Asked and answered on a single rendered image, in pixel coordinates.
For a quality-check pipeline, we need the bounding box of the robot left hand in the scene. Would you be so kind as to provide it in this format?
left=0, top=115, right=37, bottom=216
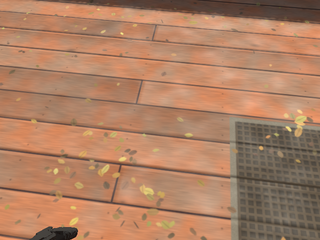
left=29, top=226, right=78, bottom=240

